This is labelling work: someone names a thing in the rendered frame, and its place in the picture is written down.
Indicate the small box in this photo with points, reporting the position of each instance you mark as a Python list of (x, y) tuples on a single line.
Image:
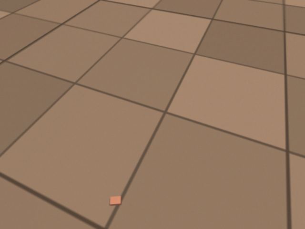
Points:
[(115, 200)]

